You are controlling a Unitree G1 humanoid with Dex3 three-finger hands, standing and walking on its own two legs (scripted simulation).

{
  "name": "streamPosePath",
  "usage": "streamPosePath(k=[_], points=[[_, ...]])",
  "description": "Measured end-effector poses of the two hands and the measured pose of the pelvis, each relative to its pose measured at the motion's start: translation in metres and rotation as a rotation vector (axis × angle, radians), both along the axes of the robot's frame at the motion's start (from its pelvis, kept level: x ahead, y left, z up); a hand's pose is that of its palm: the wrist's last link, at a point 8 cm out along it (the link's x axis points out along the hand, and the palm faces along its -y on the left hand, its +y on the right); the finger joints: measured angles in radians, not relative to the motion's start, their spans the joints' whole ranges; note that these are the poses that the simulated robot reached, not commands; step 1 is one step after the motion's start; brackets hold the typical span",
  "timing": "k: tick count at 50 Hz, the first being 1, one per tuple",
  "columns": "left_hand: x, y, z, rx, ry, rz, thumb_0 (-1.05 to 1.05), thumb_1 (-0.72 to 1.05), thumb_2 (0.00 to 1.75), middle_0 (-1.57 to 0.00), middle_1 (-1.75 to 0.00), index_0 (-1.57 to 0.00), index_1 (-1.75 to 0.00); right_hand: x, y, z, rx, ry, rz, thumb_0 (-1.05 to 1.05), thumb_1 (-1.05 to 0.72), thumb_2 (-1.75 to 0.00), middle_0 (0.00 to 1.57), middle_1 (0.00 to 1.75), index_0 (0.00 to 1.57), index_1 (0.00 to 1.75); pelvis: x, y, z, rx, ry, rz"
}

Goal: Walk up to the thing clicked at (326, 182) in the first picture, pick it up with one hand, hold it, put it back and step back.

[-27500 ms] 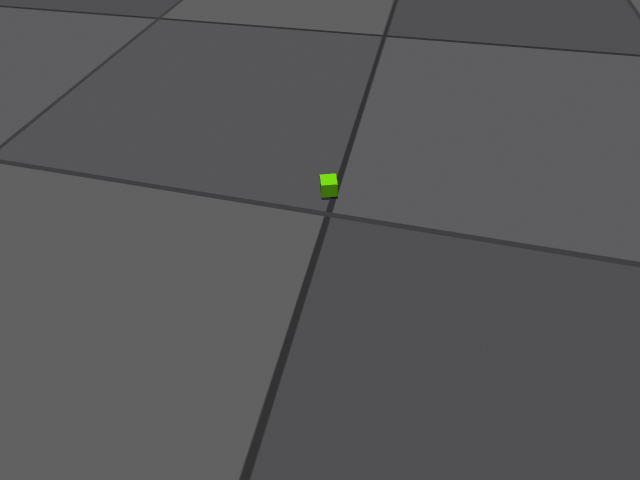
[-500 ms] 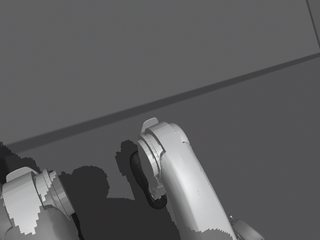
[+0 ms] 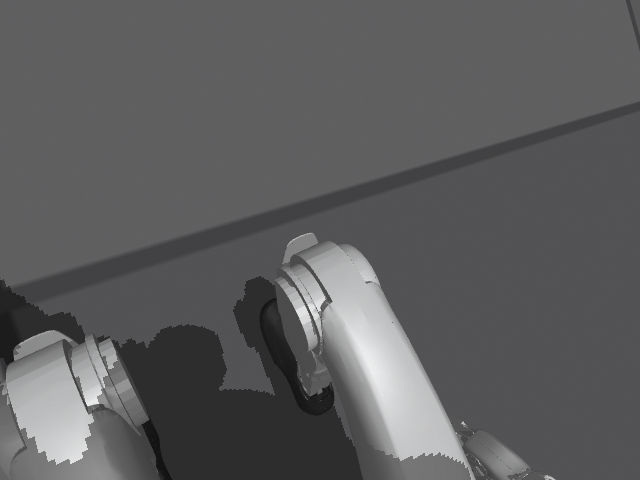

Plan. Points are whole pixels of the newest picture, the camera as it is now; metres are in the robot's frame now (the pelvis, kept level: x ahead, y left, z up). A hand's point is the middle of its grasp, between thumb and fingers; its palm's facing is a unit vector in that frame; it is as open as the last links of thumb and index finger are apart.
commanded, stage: open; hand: left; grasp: from above
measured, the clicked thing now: out of the picture +0.48 +0.31 -0.28
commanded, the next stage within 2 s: withdraw in 0.10 s
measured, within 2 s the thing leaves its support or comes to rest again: neither
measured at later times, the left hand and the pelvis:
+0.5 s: hand out of the picture +0.49 +0.32 -0.19, palm faces -0.31 -0.14 -0.94, open 14.2 cm; pelvis +0.00 +0.00 +0.01, yaw +0 degrees
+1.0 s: hand out of the picture +0.46 +0.31 -0.09, palm faces -0.48 -0.08 -0.88, open 14.1 cm; pelvis -0.02 -0.01 +0.05, yaw +6 degrees
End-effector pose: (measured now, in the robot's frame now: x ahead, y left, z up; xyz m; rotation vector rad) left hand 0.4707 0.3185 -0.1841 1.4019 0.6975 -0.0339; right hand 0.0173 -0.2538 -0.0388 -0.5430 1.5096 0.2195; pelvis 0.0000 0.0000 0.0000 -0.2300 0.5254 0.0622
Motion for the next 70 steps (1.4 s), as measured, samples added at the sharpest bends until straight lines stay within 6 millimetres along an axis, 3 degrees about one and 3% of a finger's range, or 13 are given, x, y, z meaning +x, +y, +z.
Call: streamPosePath(k=[16,20,23,27,34,40,45,53,62,66,70], points=[[0.004,-0.005,0.002,0.005,-0.013,-0.002,0.00,-0.56,1.04,-0.11,-0.98,-0.09,-1.00,-0.004,0.000,0.009,-0.021,-0.005,-0.003,0.00,-0.90,-0.91,0.20,0.30,0.20,0.30,-0.002,0.001,0.005,-0.006,-0.001,-0.002],[0.010,-0.005,0.011,-0.001,-0.055,-0.024,0.00,-0.56,1.03,-0.10,-1.00,-0.09,-1.01,-0.004,0.002,0.009,-0.013,0.000,-0.015,0.00,-0.91,-0.91,0.20,0.30,0.20,0.30,-0.001,0.001,0.006,-0.004,0.008,0.001],[0.018,-0.003,0.031,0.013,-0.105,-0.070,0.00,-0.56,1.03,-0.10,-1.01,-0.09,-1.02,0.000,0.001,0.006,-0.004,-0.004,-0.036,0.01,-0.92,-0.91,0.20,0.30,0.20,0.30,0.002,0.001,0.008,-0.003,0.024,0.003],[0.023,0.003,0.074,0.047,-0.148,-0.134,0.00,-0.56,1.02,-0.10,-1.01,-0.09,-1.02,0.016,-0.002,-0.003,0.010,-0.044,-0.078,0.01,-0.92,-0.91,0.20,0.30,0.20,0.30,0.006,0.001,0.013,0.003,0.055,0.013],[0.003,0.027,0.149,0.108,-0.049,-0.135,0.00,-0.56,1.02,-0.09,-1.00,-0.08,-1.01,0.061,-0.004,-0.016,0.048,-0.162,-0.103,0.01,-0.92,-0.91,0.20,0.30,0.20,0.30,0.002,0.002,0.030,0.037,0.063,0.044],[-0.011,0.025,0.179,0.045,0.022,-0.151,0.00,-0.55,1.03,-0.09,-1.01,-0.08,-1.03,0.084,-0.006,-0.006,0.023,-0.230,-0.073,0.01,-0.92,-0.91,0.20,0.30,0.20,0.30,-0.011,-0.002,0.048,0.063,0.047,0.066],[-0.012,0.012,0.172,-0.002,0.048,-0.217,0.00,-0.55,1.04,-0.08,-1.02,-0.07,-1.03,0.078,-0.017,0.009,-0.063,-0.229,-0.062,0.00,-0.91,-0.91,0.20,0.30,0.20,0.30,-0.017,-0.006,0.053,0.069,0.044,0.070],[0.002,-0.005,0.140,0.010,-0.009,-0.302,0.00,-0.55,1.04,-0.09,-1.02,-0.08,-1.03,0.040,-0.032,0.013,-0.175,-0.140,-0.103,0.00,-0.91,-0.91,0.20,0.30,0.20,0.30,-0.016,-0.006,0.039,0.057,0.058,0.062],[-0.005,-0.006,0.109,0.041,0.013,-0.251,0.00,-0.53,1.03,-0.09,-1.02,-0.08,-1.02,0.008,-0.013,-0.007,-0.121,-0.048,-0.186,0.01,-0.90,-0.90,0.20,0.30,0.20,0.30,-0.011,-0.004,0.029,0.059,0.086,0.055],[-0.011,-0.009,0.109,0.025,0.000,-0.240,0.00,-0.48,0.99,-0.12,-0.97,-0.12,-0.97,0.010,-0.003,-0.015,-0.075,-0.041,-0.198,0.01,-0.90,-0.90,0.20,0.30,0.20,0.30,-0.008,-0.004,0.031,0.066,0.091,0.057],[-0.013,-0.011,0.127,-0.004,-0.064,-0.204,0.00,-0.34,0.92,-0.17,-0.83,-0.16,-0.83,0.023,0.002,-0.016,-0.045,-0.076,-0.213,0.01,-0.89,-0.90,0.20,0.30,0.20,0.30,-0.004,-0.005,0.037,0.072,0.103,0.061]])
